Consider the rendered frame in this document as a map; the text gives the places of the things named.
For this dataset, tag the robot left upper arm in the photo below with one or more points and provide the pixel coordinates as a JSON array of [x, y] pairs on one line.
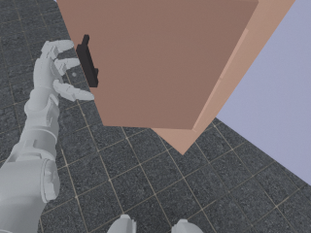
[[25, 189]]

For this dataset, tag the robot left shin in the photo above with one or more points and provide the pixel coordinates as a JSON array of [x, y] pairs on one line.
[[125, 216]]

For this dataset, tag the cupboard door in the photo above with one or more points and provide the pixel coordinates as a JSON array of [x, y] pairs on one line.
[[158, 61]]

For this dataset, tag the robot left forearm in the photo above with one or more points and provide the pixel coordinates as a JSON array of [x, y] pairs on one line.
[[40, 132]]

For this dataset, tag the robot shin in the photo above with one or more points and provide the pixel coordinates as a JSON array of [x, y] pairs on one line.
[[125, 216], [182, 220]]

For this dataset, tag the handle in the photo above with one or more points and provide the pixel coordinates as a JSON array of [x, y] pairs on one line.
[[84, 56]]

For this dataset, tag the left robot hand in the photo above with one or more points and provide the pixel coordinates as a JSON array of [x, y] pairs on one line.
[[46, 72]]

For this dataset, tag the robot right shin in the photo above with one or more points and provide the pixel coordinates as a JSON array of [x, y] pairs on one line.
[[182, 220]]

